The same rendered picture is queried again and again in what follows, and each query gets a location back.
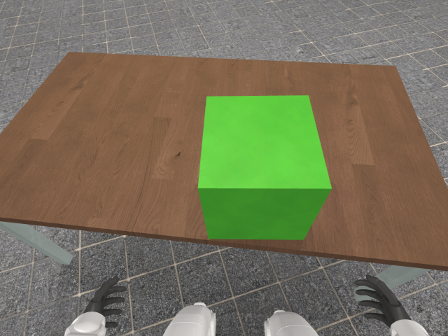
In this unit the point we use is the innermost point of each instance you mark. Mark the left robot forearm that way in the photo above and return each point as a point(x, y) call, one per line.
point(87, 324)

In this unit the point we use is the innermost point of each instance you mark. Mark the carton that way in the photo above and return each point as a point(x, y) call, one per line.
point(262, 171)

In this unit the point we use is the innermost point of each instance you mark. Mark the right robot thigh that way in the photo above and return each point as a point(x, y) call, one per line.
point(286, 323)

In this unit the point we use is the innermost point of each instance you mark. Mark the right robot hand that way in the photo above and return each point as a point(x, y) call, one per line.
point(387, 303)

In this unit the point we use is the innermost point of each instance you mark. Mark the right robot forearm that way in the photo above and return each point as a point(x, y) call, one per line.
point(407, 327)

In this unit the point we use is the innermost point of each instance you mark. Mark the table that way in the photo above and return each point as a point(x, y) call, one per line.
point(112, 143)

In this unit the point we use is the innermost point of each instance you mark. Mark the left robot thigh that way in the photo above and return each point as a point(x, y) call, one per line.
point(193, 320)

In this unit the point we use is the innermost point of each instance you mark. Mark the robot thigh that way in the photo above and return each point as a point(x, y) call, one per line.
point(193, 320)
point(286, 323)

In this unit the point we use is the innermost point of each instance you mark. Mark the left robot hand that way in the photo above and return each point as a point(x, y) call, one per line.
point(100, 300)

